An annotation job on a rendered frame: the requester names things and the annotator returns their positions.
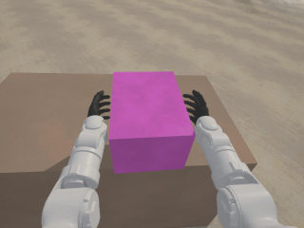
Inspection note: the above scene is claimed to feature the robot left hand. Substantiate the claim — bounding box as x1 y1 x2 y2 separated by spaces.
87 90 111 120

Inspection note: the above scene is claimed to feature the carton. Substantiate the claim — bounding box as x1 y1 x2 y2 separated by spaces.
108 71 196 174

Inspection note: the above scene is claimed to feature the robot left forearm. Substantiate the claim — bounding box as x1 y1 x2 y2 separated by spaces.
41 115 107 226

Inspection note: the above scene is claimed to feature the left robot upper arm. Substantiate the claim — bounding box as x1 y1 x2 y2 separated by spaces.
42 187 101 228

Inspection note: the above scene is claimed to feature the pedestal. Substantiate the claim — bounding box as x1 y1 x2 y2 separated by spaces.
0 72 257 228

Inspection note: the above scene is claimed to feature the robot right forearm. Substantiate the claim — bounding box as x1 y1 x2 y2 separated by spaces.
195 116 277 218

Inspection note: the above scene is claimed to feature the right robot upper arm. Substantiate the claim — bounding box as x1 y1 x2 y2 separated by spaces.
217 183 298 228

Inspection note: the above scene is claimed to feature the robot right hand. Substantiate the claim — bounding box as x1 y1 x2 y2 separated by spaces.
182 90 209 125

